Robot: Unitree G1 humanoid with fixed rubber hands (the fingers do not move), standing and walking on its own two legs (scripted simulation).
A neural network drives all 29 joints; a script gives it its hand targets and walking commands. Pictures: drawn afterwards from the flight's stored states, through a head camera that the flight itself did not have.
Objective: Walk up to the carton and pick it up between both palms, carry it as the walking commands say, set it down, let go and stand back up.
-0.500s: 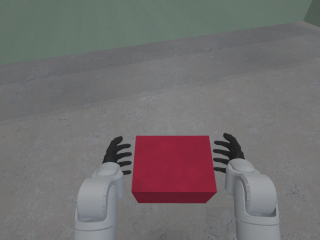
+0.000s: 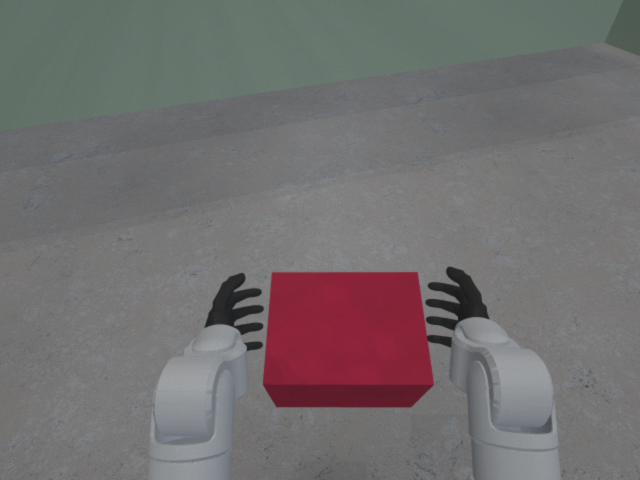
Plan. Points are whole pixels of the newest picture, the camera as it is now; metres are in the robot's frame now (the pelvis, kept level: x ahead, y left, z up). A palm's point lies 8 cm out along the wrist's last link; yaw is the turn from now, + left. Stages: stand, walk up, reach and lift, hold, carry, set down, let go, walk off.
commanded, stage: carry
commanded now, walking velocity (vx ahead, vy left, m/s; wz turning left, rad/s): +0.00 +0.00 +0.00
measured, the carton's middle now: (344, 342) +0.33 +0.00 +0.01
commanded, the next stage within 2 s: hold in 0.54 s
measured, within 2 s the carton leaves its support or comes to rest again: neither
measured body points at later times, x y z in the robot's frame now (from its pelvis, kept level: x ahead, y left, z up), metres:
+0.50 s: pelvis +0.00 +0.00 +0.00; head -0.01 +0.00 +0.45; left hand +0.29 +0.13 +0.10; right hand +0.30 -0.14 +0.10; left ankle +0.02 +0.12 -0.73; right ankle +0.08 -0.09 -0.73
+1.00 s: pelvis +0.01 +0.01 +0.00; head +0.01 +0.01 +0.45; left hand +0.33 +0.15 +0.01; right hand +0.32 -0.13 +0.01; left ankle +0.03 +0.11 -0.73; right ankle +0.08 -0.08 -0.73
